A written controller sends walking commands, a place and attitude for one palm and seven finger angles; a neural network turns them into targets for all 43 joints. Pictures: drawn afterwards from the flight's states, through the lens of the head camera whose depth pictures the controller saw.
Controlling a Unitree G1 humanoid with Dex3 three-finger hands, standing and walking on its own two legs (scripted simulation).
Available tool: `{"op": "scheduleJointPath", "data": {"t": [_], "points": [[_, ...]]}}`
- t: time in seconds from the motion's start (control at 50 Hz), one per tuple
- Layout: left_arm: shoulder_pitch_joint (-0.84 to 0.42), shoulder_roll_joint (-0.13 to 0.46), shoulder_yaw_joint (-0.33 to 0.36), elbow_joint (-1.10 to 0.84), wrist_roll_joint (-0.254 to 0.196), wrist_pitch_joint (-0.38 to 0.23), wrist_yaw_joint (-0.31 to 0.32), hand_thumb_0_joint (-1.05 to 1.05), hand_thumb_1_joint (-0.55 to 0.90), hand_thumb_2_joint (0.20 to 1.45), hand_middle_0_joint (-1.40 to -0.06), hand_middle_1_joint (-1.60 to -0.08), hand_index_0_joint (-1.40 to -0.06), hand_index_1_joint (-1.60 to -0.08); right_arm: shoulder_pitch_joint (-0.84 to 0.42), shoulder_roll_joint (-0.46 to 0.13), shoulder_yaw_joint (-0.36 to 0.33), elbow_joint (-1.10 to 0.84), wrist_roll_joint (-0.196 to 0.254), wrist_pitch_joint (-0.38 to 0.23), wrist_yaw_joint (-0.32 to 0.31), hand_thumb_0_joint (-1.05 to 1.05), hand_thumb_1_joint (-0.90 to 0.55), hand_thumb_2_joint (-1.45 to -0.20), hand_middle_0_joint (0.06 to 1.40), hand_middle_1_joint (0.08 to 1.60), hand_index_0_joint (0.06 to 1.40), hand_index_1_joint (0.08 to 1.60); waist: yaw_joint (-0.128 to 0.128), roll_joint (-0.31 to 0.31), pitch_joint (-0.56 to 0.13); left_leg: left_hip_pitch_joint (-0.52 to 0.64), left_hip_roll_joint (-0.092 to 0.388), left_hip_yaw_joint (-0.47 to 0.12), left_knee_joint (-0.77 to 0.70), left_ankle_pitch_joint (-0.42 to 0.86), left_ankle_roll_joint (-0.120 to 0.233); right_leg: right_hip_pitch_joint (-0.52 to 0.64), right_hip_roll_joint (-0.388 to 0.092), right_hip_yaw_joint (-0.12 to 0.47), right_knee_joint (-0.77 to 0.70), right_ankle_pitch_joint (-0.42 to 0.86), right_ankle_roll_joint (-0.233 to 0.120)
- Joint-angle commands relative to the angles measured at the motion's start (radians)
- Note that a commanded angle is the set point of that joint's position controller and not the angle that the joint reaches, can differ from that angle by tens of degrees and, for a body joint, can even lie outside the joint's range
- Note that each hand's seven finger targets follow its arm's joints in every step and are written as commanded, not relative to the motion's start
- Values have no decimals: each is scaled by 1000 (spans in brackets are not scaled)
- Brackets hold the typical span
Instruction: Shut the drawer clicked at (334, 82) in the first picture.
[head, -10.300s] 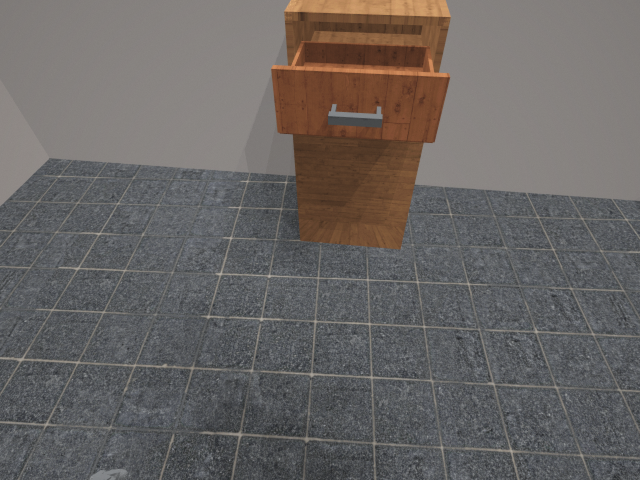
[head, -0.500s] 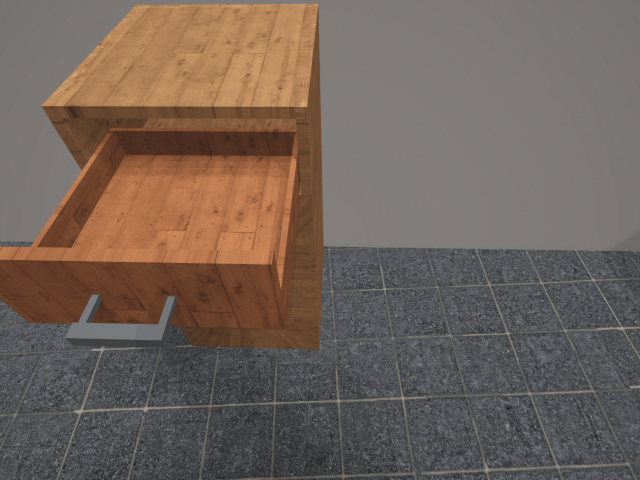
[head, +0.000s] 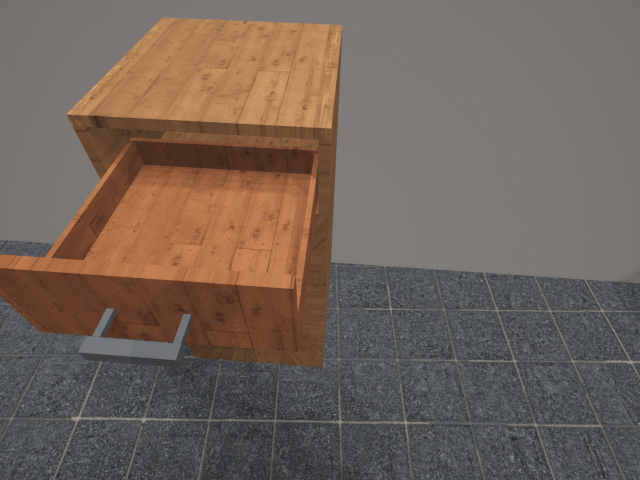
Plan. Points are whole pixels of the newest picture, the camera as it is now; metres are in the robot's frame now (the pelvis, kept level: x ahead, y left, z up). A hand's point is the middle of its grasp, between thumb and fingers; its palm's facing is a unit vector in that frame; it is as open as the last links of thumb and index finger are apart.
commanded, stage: look again from close up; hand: left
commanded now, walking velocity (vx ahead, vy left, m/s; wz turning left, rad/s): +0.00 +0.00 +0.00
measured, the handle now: (140, 335) +0.27 +0.25 +0.03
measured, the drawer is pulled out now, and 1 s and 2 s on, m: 0.29 0.29 0.29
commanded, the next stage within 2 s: raise the hand and make a fist in 0.54 s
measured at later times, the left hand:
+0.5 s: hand out of the picture +0.00 +0.18 -0.17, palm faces +0.04 -0.98 -0.20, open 7.4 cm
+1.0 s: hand out of the picture +0.13 +0.16 -0.02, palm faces +0.01 -1.00 -0.02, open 6.6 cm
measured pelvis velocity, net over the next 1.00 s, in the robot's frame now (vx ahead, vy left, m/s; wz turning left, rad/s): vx -0.04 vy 0.00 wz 0.02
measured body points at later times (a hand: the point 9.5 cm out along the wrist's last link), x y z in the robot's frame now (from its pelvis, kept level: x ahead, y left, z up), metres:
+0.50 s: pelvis +0.00 +0.00 +0.00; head +0.01 +0.00 +0.45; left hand +0.00 +0.23 -0.16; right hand -0.01 -0.20 -0.17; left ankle +0.00 +0.17 -0.74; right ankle -0.06 -0.11 -0.74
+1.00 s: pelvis -0.04 +0.00 -0.05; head -0.02 +0.01 +0.40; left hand +0.12 +0.22 -0.02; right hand +0.18 -0.25 -0.09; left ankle +0.00 +0.17 -0.74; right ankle -0.06 -0.11 -0.74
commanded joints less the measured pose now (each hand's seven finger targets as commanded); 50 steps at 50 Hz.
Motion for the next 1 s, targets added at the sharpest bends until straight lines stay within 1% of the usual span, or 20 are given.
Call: {"op": "scheduleJointPath", "data": {"t": [0.0, 0.28, 0.4, 0.6, 0.62, 0.64, 0.66, 0.68, 0.7, 0.72, 0.74, 0.76, 0.78, 0.8, 0.82, 0.86, 0.88, 0.92, 0.94, 0.98], "points": [[56, 118, 19, -26, -5, -15, 11, 0, 900, 900, -200, -300, -200, -300, 65, -92, -7, -18, 4, -16, -5, 0, -900, -900, 200, 300, 200, 300, -12, 9, 26, 55, 27, -14, -34, 268, 70, -89, -79, 57, -97, 352, -10], [58, 114, 22, -25, -7, -11, 11, 0, 900, 900, -200, -300, -200, -300, 109, -71, -3, 7, 5, -17, -4, 0, -900, -900, 200, 300, 200, 300, -8, -1, 43, 32, 21, -20, -55, 221, 74, -84, -74, 49, -107, 266, -10], [67, 105, 24, -23, -6, -14, 13, 0, 900, 900, -200, -300, -200, -300, 128, -64, -7, 15, 5, -21, -5, 0, -900, -900, 200, 300, 200, 300, -10, 2, 18, 42, 22, -17, -42, 261, 75, -75, -77, 48, -94, 306, -12], [84, 87, 23, -17, -5, -14, 15, 0, 900, 900, -200, -300, -200, -300, 131, -50, -8, 18, 5, -18, -7, 0, -900, -900, 200, 300, 200, 300, -12, 6, 52, 30, 18, -17, -43, 227, 74, -100, -74, 52, -107, 282, -13], [144, 107, 20, 13, 5, -44, 53, 0, 900, 900, -200, -300, -200, -300, 10, -94, -21, -65, 12, -26, 5, 0, -900, -900, 200, 300, 200, 300, 20, -46, 91, -97, 28, 18, 212, 236, 49, -128, -148, 162, -136, 775, 21], [-595, 284, 42, -1585, -211, -272, 24, 0, 900, 900, -220, -322, -220, -322, 44, -254, -27, -390, 52, -191, -41, 0, -900, -900, 200, 300, 200, 300, -105, 164, -411, 206, -75, 23, 36, 342, 112, -2, -64, 75, -5, 723, -13], [-139, 232, 85, -1283, -115, -215, 81, 0, 900, 900, -240, -343, -240, -343, 4, -167, -29, -328, 26, -280, -72, 0, -900, -900, 200, 300, 200, 300, -2, 313, -442, 262, -42, 6, -1, 483, 116, -22, -9, 27, 73, 464, -31], [116, 36, -22, -1138, -140, -70, 124, 0, 900, 900, -260, -365, -260, -365, -17, -135, -46, -349, 72, -310, -70, 0, -900, -900, 200, 300, 200, 300, -25, 220, -262, 146, -17, -15, 16, 498, 103, -147, -1, -39, 74, 283, -11], [125, -78, -99, -1142, -156, -47, 96, 0, 900, 900, -280, -387, -280, -387, 17, -146, -42, -323, 77, -318, -66, 0, -900, -900, 200, 300, 200, 300, -46, 119, -172, 86, -31, -2, 62, 407, 103, -187, 1, -48, 40, 312, 2], [60, -25, -72, -1241, -168, -85, 79, 0, 900, 900, -300, -408, -300, -408, -9, -171, -58, -377, 69, -337, -70, 0, -900, -900, 200, 300, 200, 300, -65, 30, -81, 11, -50, -16, 85, 278, 104, -239, 1, -54, 33, 306, 13], [84, 6, -43, -1246, -162, -131, 61, 0, 900, 900, -320, -430, -320, -430, 1, -193, -71, -399, 51, -352, -71, 0, -900, -900, 200, 300, 200, 300, -90, -62, -95, -27, -65, -13, 120, 200, 109, -302, 7, -58, 37, 257, 19], [126, -23, -46, -1205, -164, -178, 39, 0, 900, 900, -340, -452, -340, -452, 1, -192, -73, -433, 33, -362, -69, 0, -900, -900, 200, 300, 200, 300, -90, -151, -81, -92, -75, -22, 156, 139, 107, -363, 13, -63, 62, 196, 25], [203, -41, -33, -1142, -162, -226, 6, 0, 900, 900, -360, -473, -360, -473, -18, -185, -80, -469, 35, -367, -61, 0, -900, -900, 200, 300, 200, 300, -60, -172, -57, -149, -84, -21, 182, 111, 100, -388, 16, -61, 92, 161, 22], [311, -61, -17, -1083, -173, -286, -42, 0, 900, 900, -380, -495, -380, -495, -28, -176, -87, -496, 25, -366, -45, 0, -900, -900, 200, 300, 200, 300, -19, -224, -83, -220, -88, -18, 214, 87, 85, -410, 21, -62, 141, 136, 19], [376, -68, -3, -1039, -193, -352, -99, 0, 900, 900, -400, -517, -400, -517, -60, -171, -92, -525, 23, -361, -29, 0, -900, -900, 200, 300, 200, 300, 5, -250, -74, -304, -89, -19, 250, 48, 75, -442, 20, -53, 186, 116, 19], [415, -19, 73, -1018, -229, -500, -223, 0, 900, 900, -440, -560, -440, -560, -97, -170, -104, -571, 26, -344, -1, 0, -900, -900, 200, 300, 200, 300, 33, -228, -101, -421, -93, -8, 330, 11, 59, -466, 8, -20, 270, 124, 10], [398, 62, 150, -1033, -229, -565, -276, 0, 900, 900, -460, -582, -460, -582, -98, -175, -109, -591, 30, -334, 15, 0, -900, -900, 200, 300, 200, 300, 52, -148, -135, -449, -96, -4, 368, 26, 55, -452, -1, 7, 315, 161, -5], [286, 140, 175, -1278, -219, -670, -327, 0, 900, 900, -500, -625, -500, -625, -107, -165, -114, -676, 18, -331, 27, 0, -900, -900, 200, 300, 200, 300, 58, 56, -328, -412, -95, 18, 431, 78, 74, -441, -6, 39, 397, 209, -15], [289, 138, 175, -1333, -224, -675, -325, 0, 900, 900, -520, -647, -520, -647, -100, -156, -111, -697, 19, -324, 26, 0, -900, -900, 200, 300, 200, 300, 52, 115, -369, -378, -91, 23, 449, 89, 82, -460, 3, 34, 413, 199, -18], [252, 121, 170, -1417, -254, -630, -301, 0, 900, 900, -560, -690, -560, -690, -88, -158, -103, -724, 25, -300, 17, 0, -900, -900, 200, 300, 200, 300, 16, 84, -335, -389, -83, 3, 468, 47, 91, -500, 15, 25, 406, 145, -10]]}}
